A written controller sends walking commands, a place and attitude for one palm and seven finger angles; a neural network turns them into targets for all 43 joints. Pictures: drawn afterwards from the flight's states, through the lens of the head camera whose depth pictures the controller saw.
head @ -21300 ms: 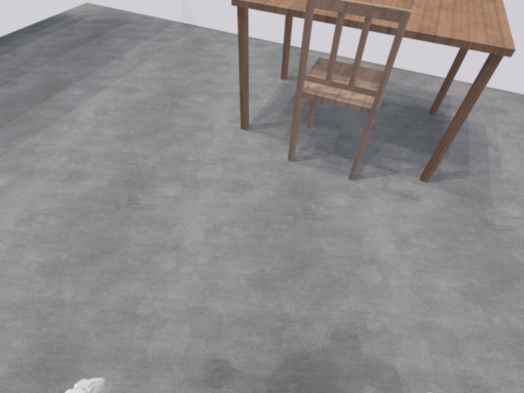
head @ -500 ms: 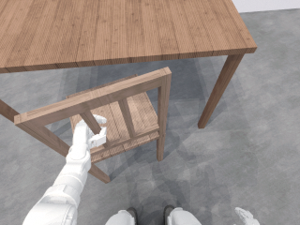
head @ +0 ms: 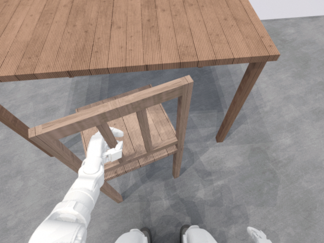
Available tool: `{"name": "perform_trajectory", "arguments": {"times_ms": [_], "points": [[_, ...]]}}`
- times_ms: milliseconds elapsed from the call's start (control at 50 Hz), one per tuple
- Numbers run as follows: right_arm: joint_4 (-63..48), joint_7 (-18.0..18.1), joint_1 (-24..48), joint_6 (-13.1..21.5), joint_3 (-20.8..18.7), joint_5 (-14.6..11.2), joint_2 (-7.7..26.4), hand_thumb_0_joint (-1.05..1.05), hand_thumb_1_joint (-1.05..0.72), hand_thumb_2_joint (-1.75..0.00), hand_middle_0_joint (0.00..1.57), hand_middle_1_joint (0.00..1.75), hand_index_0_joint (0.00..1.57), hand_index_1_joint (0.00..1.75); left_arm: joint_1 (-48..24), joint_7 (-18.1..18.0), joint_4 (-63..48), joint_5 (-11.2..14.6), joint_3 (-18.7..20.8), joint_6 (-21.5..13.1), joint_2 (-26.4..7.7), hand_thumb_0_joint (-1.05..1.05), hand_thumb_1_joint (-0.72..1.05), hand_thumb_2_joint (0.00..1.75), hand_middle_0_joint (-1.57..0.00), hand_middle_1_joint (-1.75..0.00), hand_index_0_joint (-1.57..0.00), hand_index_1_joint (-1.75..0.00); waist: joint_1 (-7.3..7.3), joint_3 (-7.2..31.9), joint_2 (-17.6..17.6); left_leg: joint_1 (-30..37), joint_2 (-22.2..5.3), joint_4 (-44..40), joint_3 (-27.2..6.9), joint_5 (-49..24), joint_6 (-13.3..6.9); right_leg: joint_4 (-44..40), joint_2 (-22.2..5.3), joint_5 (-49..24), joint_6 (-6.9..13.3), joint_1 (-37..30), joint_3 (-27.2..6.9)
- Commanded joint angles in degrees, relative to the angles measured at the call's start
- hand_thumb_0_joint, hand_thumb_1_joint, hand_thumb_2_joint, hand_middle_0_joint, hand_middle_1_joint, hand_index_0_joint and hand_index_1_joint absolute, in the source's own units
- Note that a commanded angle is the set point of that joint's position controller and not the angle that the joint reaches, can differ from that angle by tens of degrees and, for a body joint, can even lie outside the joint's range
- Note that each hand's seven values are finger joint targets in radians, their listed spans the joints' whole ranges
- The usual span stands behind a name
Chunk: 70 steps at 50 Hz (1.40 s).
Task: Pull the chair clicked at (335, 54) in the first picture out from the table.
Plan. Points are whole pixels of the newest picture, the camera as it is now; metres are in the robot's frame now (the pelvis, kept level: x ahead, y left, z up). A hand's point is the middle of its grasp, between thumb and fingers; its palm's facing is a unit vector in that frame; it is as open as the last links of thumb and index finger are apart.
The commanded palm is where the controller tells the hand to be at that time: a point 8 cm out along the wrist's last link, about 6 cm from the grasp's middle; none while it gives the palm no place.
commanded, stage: step backward, pulling the chair out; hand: left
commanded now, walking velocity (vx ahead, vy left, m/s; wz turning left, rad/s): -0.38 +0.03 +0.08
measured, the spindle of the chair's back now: (113, 144) +0.39 +0.15 -0.08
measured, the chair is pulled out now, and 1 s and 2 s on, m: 0.12 0.12 0.14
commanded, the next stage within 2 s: none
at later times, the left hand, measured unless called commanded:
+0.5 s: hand (117, 150) +0.36 +0.13 -0.06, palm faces +0.01 -0.98 -0.21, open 5.3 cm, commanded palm +0.34 +0.18 -0.05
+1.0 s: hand (118, 150) +0.36 +0.13 -0.06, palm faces +0.04 -0.98 -0.21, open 5.4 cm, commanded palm +0.35 +0.18 -0.05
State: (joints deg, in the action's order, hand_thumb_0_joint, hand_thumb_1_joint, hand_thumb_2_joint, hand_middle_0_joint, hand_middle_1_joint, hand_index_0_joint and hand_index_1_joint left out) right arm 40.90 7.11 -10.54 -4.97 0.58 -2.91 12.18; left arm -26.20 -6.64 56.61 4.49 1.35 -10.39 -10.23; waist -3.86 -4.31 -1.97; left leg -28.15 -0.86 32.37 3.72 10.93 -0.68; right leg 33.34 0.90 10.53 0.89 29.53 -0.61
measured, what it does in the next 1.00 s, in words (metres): stands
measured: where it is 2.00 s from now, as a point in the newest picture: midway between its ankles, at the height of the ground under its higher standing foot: outside the picture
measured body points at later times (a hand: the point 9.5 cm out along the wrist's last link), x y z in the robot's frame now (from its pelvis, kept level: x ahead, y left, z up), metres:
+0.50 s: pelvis +0.00 +0.00 +0.00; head +0.08 +0.00 +0.44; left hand +0.35 +0.18 -0.05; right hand +0.09 -0.28 -0.12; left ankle +0.06 +0.12 -0.73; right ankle +0.06 -0.11 -0.73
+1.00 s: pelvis +0.00 +0.00 +0.00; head +0.09 -0.02 +0.44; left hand +0.35 +0.18 -0.04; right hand +0.10 -0.28 -0.13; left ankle +0.05 +0.12 -0.73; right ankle +0.06 -0.11 -0.73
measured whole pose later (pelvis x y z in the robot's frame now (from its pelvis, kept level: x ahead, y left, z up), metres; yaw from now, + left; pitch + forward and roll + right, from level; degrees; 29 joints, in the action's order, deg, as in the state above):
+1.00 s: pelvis +0.00 +0.00 +0.00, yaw +2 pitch +5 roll +0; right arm 41.2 7.9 -10.2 -5.1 -0.4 -3.9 16.2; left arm -27.5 -7.2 57.2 3.6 1.7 -8.9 -10.0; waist -4.6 -5.7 -2.7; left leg -27.3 -1.2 32.9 1.1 11.1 0.1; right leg 31.3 1.4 10.0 1.3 26.8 1.6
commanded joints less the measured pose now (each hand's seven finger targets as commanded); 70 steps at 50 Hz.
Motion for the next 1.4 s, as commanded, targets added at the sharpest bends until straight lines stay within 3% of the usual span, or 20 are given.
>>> {"name": "perform_trajectory", "arguments": {"times_ms": [0,100,220,260,380,500,620,680,780,840,880,920,1000,1080,1140,1220,1260,1280,1320,1380], "points": [[-4.2,0.8,-1.8,2.2,-3.9,0.2,10.2,0.0,-0.9,-0.9,0.2,0.3,0.2,0.3,-19.4,-0.6,-10.2,-2.8,0.8,-3.4,-10.9,0.0,0.9,0.9,-0.5,-1.45,-0.5,-1.45,-0.18,26.5,-1.0,13.0,-7.0,-2.5,-6.7,-10.1,-0.9,-3.4,-3.1,-7.7,-1.2,-9.2,-2.5],[-3.2,0.6,-3.3,2.7,-3.8,-0.3,9.6,0.0,-0.9,-0.9,0.2,0.3,0.2,0.3,-20.2,-1.2,-8.7,-3.3,1.9,-3.6,-13.2,0.0,0.9,0.9,-0.5,-1.45,-0.5,-1.45,-1.14,28.3,2.3,13.6,-2.8,2.2,-3.2,-6.9,1.1,-7.1,-7.6,-14.2,-0.9,-9.8,-5.3],[-4.4,0.4,-2.1,2.0,-3.3,-1.0,9.9,0.0,-0.9,-0.9,0.2,0.3,0.2,0.3,-21.0,-1.7,-8.9,-3.3,1.8,-2.6,-14.1,0.0,0.9,0.9,-0.5,-1.45,-0.5,-1.45,-0.94,26.3,3.9,10.9,-0.2,2.9,-2.4,0.5,1.3,-10.8,-10.7,-12.0,-2.1,-12.7,-7.0],[-4.8,0.5,-1.8,1.8,-3.3,-1.2,10.3,0.0,-0.9,-0.9,0.2,0.3,0.2,0.3,-20.6,-1.7,-9.6,-3.2,1.3,-2.3,-13.7,0.0,0.9,0.9,-0.5,-1.45,-0.5,-1.45,-0.71,26.4,2.4,11.8,-0.6,1.4,-2.9,-1.5,1.1,-10.9,-10.1,-10.4,-2.5,-12.9,-6.0],[-5.9,1.2,-0.8,1.1,-3.3,-1.1,11.3,0.0,-0.9,-0.9,0.2,0.3,0.2,0.3,-18.8,-1.3,-11.6,-2.3,-0.4,-1.6,-11.4,0.0,0.9,0.9,-0.5,-1.45,-0.5,-1.45,0.12,26.6,-3.4,13.9,-5.2,-4.9,-8.1,-11.1,-1.0,-6.1,-3.6,-5.7,-2.5,-11.9,-1.7],[-6.6,1.3,-0.5,0.7,-3.5,-0.5,11.1,0.0,-0.9,-0.9,0.2,0.3,0.2,0.3,-17.7,-0.7,-12.5,-1.9,-1.0,-1.4,-10.0,0.0,0.9,0.9,-0.5,-1.45,-0.5,-1.45,0.6,26.0,-7.5,12.7,-7.8,-7.3,-9.5,-9.4,-1.7,-2.4,-1.6,-1.1,-1.3,-11.6,-0.9],[-6.6,1.3,-0.5,1.1,-3.4,-0.1,10.5,0.0,-0.9,-0.9,0.2,0.3,0.2,0.3,-18.1,-0.3,-12.4,-1.8,-0.6,-1.6,-9.7,0.0,0.9,0.9,-0.5,-1.45,-0.5,-1.45,0.65,25.3,-5.6,11.5,-8.2,-6.5,-8.8,-7.1,-1.6,-1.9,-1.9,-1.6,-0.9,-11.9,-1.6],[-6.3,1.3,-0.9,1.6,-3.6,0.0,10.4,0.0,-0.9,-0.9,0.2,0.3,0.2,0.3,-18.3,-0.4,-11.9,-2.0,0.9,-1.8,-11.4,0.0,0.9,0.9,-0.5,-1.45,-0.5,-1.45,0.31,25.8,-1.6,11.9,-7.5,-4.7,-7.8,-7.8,-1.3,-3.2,-2.6,-4.1,-1.2,-11.7,-2.3],[-5.5,1.0,-2.4,2.0,-3.7,-0.3,9.6,0.0,-0.9,-0.9,0.2,0.3,0.2,0.3,-18.9,-0.9,-11.1,-2.7,1.8,-1.9,-13.6,0.0,0.9,0.9,-0.5,-1.45,-0.5,-1.45,-0.72,27.0,3.0,14.5,-2.5,2.1,-2.5,-4.9,1.2,-9.5,-8.3,-11.2,-0.6,-11.3,-6.3],[-5.4,0.8,-2.2,1.7,-3.4,-0.7,9.4,0.0,-0.9,-0.9,0.2,0.3,0.2,0.3,-20.0,-1.2,-10.8,-3.1,2.0,-1.7,-14.3,0.0,0.9,0.9,-0.5,-1.45,-0.5,-1.45,-0.57,27.9,3.4,12.2,-0.5,4.3,-2.1,1.4,2.0,-10.3,-11.5,-17.1,-0.2,-14.7,-7.8],[-5.5,0.9,-1.7,1.4,-3.3,-0.9,9.8,0.0,-0.9,-0.9,0.2,0.3,0.2,0.3,-20.0,-1.4,-9.9,-3.0,2.2,-1.1,-14.5,0.0,0.9,0.9,-0.5,-1.45,-0.5,-1.45,-0.69,26.1,4.9,11.8,-0.1,4.2,-2.6,3.1,1.9,-11.1,-12.0,-15.9,-0.6,-13.9,-7.1],[-5.0,1.1,-2.0,1.4,-3.1,-0.8,10.2,0.0,-0.9,-0.9,0.2,0.3,0.2,0.3,-20.2,-1.2,-10.2,-3.1,0.9,-0.9,-13.0,0.0,0.9,0.9,-0.5,-1.45,-0.5,-1.45,-0.72,26.2,3.1,14.0,-1.5,0.7,-3.9,-3.6,1.4,-9.8,-9.9,-13.9,-1.4,-13.4,-4.6],[-5.2,1.6,-0.8,1.6,-3.3,-0.4,10.9,0.0,-0.9,-0.9,0.2,0.3,0.2,0.3,-19.9,-0.7,-11.3,-2.2,-0.7,-1.5,-10.1,0.0,0.9,0.9,-0.5,-1.45,-0.5,-1.45,0.4,26.7,-5.0,15.9,-7.9,-6.7,-11.1,-16.1,-2.2,-2.2,-1.7,-4.9,-2.4,-10.6,-0.5],[-5.8,1.3,-0.4,1.6,-3.6,0.3,10.7,0.0,-0.9,-0.9,0.2,0.3,0.2,0.3,-20.1,-0.2,-11.5,-2.0,-0.7,-1.8,-9.4,0.0,0.9,0.9,-0.5,-1.45,-0.5,-1.45,0.84,25.4,-9.7,14.9,-9.6,-8.0,-11.7,-13.7,-2.9,0.5,-0.6,2.2,-1.0,-10.0,-0.6],[-6.2,1.0,-0.3,1.8,-3.6,0.5,10.3,0.0,-0.9,-0.9,0.2,0.3,0.2,0.3,-20.1,0.2,-12.1,-1.7,-0.9,-1.8,-8.8,0.0,0.9,0.9,-0.5,-1.45,-0.5,-1.45,1.23,24.5,-9.5,13.2,-10.0,-8.1,-11.0,-10.6,-2.8,0.3,-0.9,2.5,-0.6,-11.5,-0.9],[-5.9,1.1,-0.7,2.3,-3.7,0.2,10.1,0.0,-0.9,-0.9,0.2,0.3,0.2,0.3,-19.5,0.2,-11.5,-1.7,0.5,-1.7,-10.5,0.0,0.9,0.9,-0.5,-1.45,-0.5,-1.45,0.96,25.6,-2.9,12.0,-8.1,-4.7,-8.4,-9.6,-1.6,-2.8,-2.9,-5.2,-0.8,-13.8,-2.9],[-5.6,1.0,-1.3,2.7,-3.7,-0.1,9.6,0.0,-0.9,-0.9,0.2,0.3,0.2,0.3,-20.3,-0.1,-11.6,-2.0,1.3,-1.9,-11.9,0.0,0.9,0.9,-0.5,-1.45,-0.5,-1.45,0.29,26.6,0.7,13.1,-5.5,-1.2,-5.6,-7.5,-0.1,-6.6,-5.5,-9.0,-0.7,-13.3,-5.0],[-5.4,1.1,-2.0,2.8,-3.9,-0.1,9.9,0.0,-0.9,-0.9,0.2,0.3,0.2,0.3,-19.6,-0.4,-10.2,-2.1,1.9,-1.7,-13.0,0.0,0.9,0.9,-0.5,-1.45,-0.5,-1.45,-0.25,25.9,3.2,14.0,-3.8,1.0,-4.1,-5.6,0.7,-8.7,-7.3,-10.0,-0.3,-12.0,-6.1],[-5.1,0.8,-2.4,2.9,-3.8,-0.4,9.4,0.0,-0.9,-0.9,0.2,0.3,0.2,0.3,-20.3,-0.7,-9.8,-2.6,2.2,-1.8,-14.0,0.0,0.9,0.9,-0.5,-1.45,-0.5,-1.45,-0.44,26.6,4.1,13.5,-0.9,5.3,-1.8,1.1,2.1,-11.0,-11.4,-14.6,0.7,-13.4,-8.7],[-5.4,0.6,-1.2,2.7,-3.4,-0.8,9.7,0.0,-0.9,-0.9,0.2,0.3,0.2,0.3,-20.4,-1.1,-8.4,-2.9,3.3,-0.9,-15.3,0.0,0.9,0.9,-0.5,-1.45,-0.5,-1.45,0.34,25.1,6.1,8.6,1.0,10.0,-3.3,11.1,2.3,-12.5,-14.8,-17.1,0.8,-16.1,-10.1]]}}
